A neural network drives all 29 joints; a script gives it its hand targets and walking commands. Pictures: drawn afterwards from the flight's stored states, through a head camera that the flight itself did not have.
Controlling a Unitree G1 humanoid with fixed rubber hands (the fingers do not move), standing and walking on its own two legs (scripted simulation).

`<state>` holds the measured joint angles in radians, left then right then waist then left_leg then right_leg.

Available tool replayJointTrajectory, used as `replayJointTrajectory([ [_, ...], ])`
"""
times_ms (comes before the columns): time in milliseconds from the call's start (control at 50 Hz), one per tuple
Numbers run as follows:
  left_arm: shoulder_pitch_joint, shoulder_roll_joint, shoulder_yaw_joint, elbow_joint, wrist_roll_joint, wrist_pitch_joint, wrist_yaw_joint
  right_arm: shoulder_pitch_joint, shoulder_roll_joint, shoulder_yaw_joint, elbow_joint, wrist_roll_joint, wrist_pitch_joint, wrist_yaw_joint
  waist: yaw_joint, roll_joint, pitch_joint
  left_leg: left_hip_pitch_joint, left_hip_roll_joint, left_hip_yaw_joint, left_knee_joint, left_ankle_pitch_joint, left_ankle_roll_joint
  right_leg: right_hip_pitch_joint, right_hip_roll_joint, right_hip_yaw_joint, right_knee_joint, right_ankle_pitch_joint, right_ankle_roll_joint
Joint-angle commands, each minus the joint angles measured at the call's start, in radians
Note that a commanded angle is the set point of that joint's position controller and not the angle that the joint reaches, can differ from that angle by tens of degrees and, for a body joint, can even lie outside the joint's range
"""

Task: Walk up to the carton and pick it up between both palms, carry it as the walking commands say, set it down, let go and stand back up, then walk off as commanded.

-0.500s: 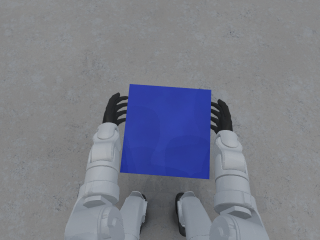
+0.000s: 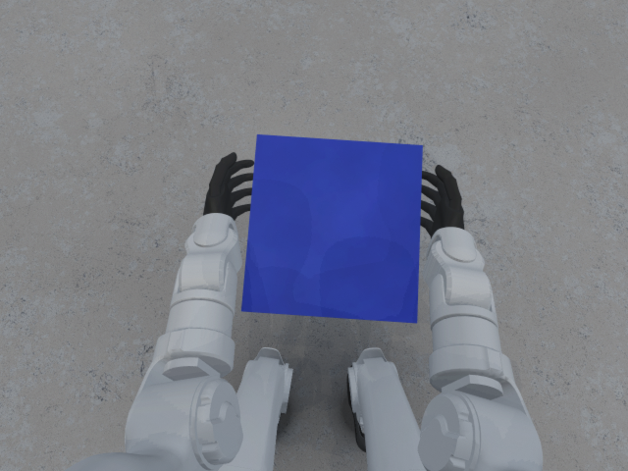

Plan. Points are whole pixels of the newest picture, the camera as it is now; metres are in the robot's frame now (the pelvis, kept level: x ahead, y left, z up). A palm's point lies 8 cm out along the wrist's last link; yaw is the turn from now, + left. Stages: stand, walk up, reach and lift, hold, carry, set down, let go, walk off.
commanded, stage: set down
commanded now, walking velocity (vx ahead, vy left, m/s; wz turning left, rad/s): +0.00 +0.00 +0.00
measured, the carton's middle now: (329, 237) +0.41 -0.01 -0.15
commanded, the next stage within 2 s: none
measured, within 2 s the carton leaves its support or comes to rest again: neither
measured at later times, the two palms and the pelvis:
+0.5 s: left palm (235, 217) +0.44 +0.13 -0.15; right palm (425, 229) +0.43 -0.16 -0.15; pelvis -0.02 +0.00 -0.07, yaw +0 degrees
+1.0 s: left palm (245, 218) +0.46 +0.13 -0.24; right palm (408, 229) +0.45 -0.15 -0.24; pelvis -0.04 +0.00 -0.14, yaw +0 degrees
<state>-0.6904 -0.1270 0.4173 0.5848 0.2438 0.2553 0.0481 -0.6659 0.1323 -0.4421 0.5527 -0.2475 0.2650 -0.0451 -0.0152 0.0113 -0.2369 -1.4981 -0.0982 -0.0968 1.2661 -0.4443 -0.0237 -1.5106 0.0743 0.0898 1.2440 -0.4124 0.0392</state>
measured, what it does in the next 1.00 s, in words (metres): lowers itself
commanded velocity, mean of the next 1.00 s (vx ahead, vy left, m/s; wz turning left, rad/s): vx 0.00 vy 0.00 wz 0.00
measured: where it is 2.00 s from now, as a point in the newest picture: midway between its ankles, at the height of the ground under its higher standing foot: (316, 424)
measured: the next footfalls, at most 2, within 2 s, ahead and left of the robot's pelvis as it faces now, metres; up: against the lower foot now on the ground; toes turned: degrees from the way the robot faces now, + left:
none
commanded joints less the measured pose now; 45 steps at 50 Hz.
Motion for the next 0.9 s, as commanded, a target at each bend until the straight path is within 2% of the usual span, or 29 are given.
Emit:
replayJointTrajectory([
  [0,-0.539,-0.948,-0.575,0.084,-0.119,-0.015,-0.221,-0.568,0.922,0.591,0.076,0.126,-0.019,0.231,-0.007,0.011,-0.802,0.402,-0.068,0.072,-0.082,0.304,-0.021,0.433,0.084,-0.094,-0.045,0.286,-0.004],
  [400,-0.731,-0.875,-0.516,0.145,-0.145,-0.035,-0.175,-0.757,0.861,0.535,0.128,0.151,-0.039,0.170,-0.006,0.005,-0.854,0.210,-0.089,0.113,0.120,0.216,-0.028,0.263,0.100,-0.120,0.151,0.216,0.011],
  [880,-0.966,-0.790,-0.453,0.196,-0.156,-0.021,-0.183,-1.010,0.799,0.477,0.155,0.157,-0.028,0.146,0.000,-0.005,-0.917,0.011,-0.092,0.155,0.325,0.167,-0.025,0.124,0.102,-0.156,0.355,0.192,0.019],
])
